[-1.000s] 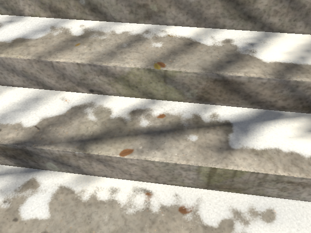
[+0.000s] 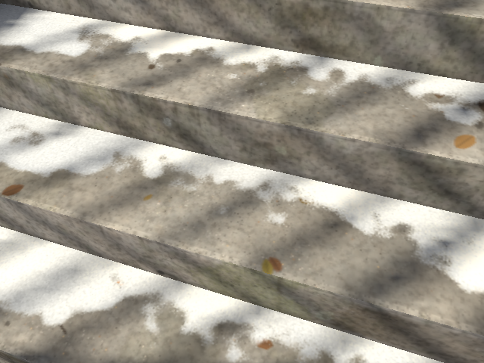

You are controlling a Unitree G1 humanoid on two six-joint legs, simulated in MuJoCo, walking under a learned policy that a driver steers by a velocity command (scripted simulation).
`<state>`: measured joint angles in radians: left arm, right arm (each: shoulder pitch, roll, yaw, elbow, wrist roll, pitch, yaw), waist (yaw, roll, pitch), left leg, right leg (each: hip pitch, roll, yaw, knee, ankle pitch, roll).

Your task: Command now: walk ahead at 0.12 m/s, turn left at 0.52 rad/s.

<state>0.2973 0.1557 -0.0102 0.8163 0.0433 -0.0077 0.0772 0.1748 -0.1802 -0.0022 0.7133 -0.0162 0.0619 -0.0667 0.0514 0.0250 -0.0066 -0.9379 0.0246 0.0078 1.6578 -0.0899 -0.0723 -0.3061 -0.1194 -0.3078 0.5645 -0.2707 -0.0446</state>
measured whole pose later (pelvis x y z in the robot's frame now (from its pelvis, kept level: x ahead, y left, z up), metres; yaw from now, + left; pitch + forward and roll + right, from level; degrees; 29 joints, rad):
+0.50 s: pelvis +0.17 +0.10 +0.01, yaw +18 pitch +2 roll -2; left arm 0.07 0.13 -0.06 0.63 -0.02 -0.11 -0.08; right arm 0.55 -0.15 0.00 0.90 -0.01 0.02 0.02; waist -0.04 -0.03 -0.03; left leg -0.13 -0.04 -0.06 0.46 -0.36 0.07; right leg -1.27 -0.04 -0.06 2.33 -0.38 -0.04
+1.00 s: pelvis +0.44 +0.18 +0.17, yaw +18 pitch +3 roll +2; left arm 0.57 0.10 -0.04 1.04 0.01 -0.05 -0.02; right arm 0.06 -0.10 0.08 0.64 -0.03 -0.08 0.04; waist 0.04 0.01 -0.07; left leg -1.08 0.09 0.02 1.57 0.05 0.04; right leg -0.27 0.02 -0.01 0.54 -0.33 -0.09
